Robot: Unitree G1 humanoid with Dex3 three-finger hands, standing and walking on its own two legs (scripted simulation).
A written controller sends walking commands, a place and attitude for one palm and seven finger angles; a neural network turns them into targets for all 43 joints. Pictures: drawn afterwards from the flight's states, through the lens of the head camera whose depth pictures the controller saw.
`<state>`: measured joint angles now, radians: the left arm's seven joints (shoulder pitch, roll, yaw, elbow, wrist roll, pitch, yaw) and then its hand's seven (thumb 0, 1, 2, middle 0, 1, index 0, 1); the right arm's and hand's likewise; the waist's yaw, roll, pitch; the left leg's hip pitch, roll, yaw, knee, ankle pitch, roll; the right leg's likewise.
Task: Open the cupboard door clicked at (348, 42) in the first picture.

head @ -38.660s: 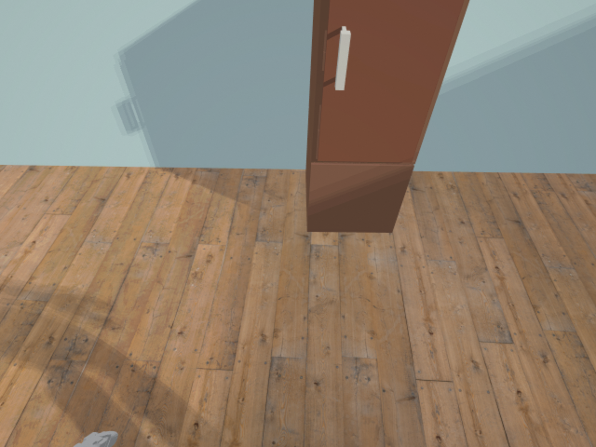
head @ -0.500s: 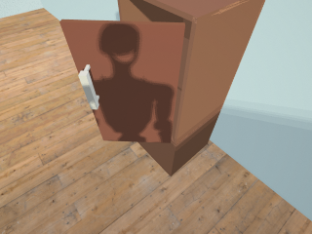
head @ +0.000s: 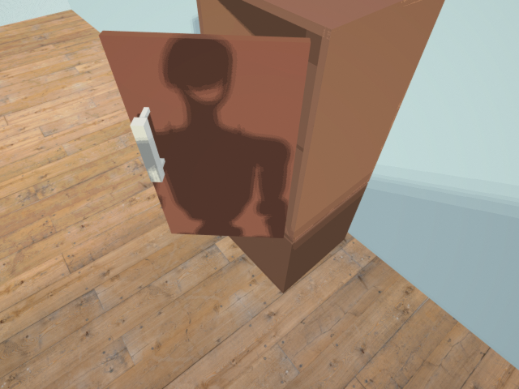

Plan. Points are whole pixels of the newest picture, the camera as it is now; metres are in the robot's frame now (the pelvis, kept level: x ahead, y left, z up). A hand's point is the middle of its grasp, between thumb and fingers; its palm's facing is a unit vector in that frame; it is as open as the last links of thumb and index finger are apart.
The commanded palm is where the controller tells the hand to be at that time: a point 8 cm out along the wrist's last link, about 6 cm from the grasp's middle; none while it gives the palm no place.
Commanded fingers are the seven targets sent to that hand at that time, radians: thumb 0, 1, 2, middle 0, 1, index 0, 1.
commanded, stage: raise the hand with hooked fingers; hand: left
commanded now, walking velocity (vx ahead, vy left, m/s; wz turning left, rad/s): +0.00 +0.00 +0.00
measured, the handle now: (151, 145) +0.55 +0.27 +0.03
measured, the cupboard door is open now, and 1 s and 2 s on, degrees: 46 46 46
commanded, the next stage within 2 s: none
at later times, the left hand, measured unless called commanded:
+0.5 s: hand out of the picture +0.13 +0.21 -0.05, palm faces +0.12 -0.99 -0.04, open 9.2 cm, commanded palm +0.12 +0.26 -0.03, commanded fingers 0.00 0.27 0.63 -0.25 -0.70 -0.25 -0.70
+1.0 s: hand (97, 337) +0.18 +0.25 +0.00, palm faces +0.03 -1.00 -0.07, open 12.2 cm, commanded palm +0.16 +0.30 +0.01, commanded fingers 0.00 -0.31 0.38 -0.29 -1.08 -0.29 -1.08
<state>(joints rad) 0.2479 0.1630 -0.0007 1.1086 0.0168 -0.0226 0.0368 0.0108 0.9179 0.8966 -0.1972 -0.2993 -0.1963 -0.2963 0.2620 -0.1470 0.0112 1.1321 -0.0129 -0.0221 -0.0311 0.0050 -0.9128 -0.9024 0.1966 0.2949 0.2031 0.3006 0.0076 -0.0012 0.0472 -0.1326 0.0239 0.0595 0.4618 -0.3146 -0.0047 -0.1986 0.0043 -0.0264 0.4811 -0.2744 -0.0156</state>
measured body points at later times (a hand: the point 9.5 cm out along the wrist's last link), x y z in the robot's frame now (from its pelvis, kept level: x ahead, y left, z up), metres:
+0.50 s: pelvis -0.05 -0.01 -0.09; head +0.00 +0.01 +0.36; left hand +0.11 +0.26 -0.04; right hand +0.20 -0.22 -0.11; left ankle -0.05 +0.12 -0.74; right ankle -0.01 -0.11 -0.74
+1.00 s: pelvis -0.05 +0.01 -0.06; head +0.00 +0.02 +0.39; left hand +0.18 +0.30 +0.01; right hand +0.11 -0.24 -0.13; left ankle -0.05 +0.12 -0.74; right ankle -0.01 -0.11 -0.74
